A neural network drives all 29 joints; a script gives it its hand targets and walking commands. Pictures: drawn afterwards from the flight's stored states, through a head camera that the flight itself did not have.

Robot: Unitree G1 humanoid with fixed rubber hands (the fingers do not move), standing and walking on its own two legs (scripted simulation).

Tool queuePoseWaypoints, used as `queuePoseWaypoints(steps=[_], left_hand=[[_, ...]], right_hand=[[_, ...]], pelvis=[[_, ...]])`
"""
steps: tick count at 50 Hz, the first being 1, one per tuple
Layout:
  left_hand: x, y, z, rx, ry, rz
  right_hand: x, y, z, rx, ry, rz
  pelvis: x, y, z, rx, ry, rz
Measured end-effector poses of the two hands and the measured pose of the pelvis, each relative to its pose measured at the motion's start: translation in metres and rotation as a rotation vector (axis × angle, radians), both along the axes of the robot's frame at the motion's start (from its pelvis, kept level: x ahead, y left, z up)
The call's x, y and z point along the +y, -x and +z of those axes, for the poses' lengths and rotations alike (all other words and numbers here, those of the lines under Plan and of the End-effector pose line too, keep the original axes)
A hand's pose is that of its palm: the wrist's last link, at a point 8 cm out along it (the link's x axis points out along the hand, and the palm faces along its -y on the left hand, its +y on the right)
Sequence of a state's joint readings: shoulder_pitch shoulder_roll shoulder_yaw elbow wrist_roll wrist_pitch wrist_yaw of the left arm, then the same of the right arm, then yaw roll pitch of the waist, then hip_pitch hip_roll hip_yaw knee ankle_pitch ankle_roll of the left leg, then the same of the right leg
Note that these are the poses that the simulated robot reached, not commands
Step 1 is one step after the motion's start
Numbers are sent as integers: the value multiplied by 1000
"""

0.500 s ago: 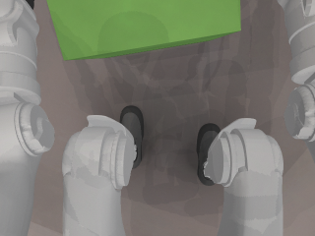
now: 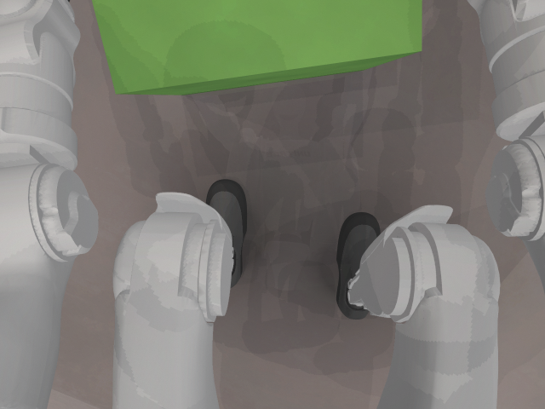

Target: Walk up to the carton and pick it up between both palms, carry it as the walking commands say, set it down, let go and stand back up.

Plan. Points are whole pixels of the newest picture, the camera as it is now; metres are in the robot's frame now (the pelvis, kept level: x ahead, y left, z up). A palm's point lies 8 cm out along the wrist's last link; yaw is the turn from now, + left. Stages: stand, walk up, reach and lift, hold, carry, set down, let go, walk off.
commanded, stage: reach and lift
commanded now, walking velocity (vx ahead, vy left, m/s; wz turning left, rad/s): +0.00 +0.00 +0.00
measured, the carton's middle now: out of the picture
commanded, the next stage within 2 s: none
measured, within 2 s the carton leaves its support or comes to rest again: leaves its support in 1.18 s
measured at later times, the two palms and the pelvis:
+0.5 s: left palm out of the picture +0.53 +0.27 -0.17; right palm out of the picture +0.59 -0.11 -0.16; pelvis +0.00 +0.00 +0.01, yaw +0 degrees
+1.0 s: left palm out of the picture +0.53 +0.26 -0.16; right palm out of the picture +0.59 -0.11 -0.16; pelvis +0.00 +0.00 +0.00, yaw -1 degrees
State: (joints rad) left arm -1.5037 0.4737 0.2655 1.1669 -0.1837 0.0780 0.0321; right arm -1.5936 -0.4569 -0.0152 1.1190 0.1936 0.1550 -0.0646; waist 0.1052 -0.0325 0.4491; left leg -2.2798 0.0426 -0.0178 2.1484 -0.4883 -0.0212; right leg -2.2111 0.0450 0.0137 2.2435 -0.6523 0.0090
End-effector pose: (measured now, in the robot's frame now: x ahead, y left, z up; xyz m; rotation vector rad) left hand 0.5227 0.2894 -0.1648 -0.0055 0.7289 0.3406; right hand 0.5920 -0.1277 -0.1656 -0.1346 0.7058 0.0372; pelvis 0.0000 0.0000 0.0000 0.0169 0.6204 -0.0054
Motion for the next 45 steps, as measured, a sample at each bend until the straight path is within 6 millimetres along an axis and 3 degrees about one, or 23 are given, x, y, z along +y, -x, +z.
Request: queuePoseWaypoints(steps=[6, 16, 45], left_hand=[[-14, -3, -3, 0, 22, -9], [-16, -6, -2, 3, 17, -10], [-29, -6, 1, 19, 24, -78]], right_hand=[[5, -2, 5, -14, -10, -1], [26, -1, 4, -14, -20, 22], [16, 0, 5, 15, -16, 6]], pelvis=[[1, 1, 0, -4, 0, -1], [2, 1, 4, 5, 3, 0], [5, 4, -2, 7, -6, -31]])
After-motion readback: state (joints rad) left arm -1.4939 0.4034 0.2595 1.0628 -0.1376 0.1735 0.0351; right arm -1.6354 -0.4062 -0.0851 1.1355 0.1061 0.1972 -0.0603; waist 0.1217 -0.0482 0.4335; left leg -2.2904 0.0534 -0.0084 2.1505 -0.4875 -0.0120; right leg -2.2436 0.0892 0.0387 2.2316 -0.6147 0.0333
